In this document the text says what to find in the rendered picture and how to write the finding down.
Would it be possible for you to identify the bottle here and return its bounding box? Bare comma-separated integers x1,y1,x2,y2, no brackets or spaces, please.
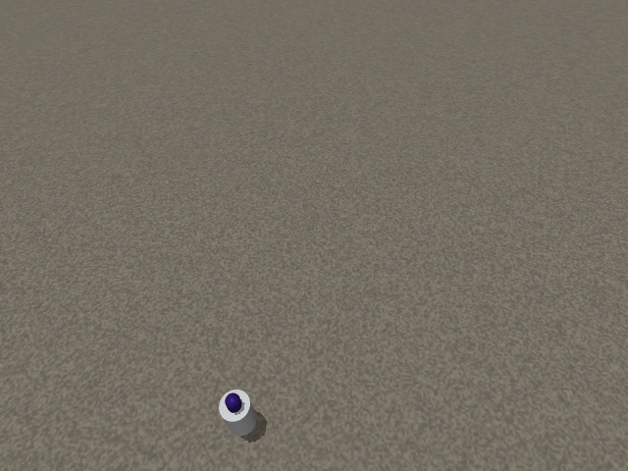
219,390,256,436

